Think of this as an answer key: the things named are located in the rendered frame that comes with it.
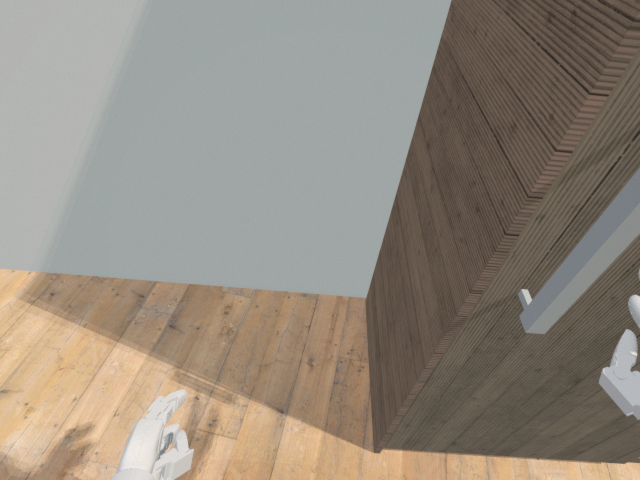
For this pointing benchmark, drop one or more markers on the robot left hand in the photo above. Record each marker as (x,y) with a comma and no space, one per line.
(146,445)

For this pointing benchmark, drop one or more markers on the robot right hand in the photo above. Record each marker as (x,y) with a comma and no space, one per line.
(622,385)

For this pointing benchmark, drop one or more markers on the handle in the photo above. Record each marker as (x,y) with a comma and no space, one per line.
(610,235)

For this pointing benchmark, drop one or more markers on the wardrobe door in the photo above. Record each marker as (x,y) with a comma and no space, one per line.
(500,391)

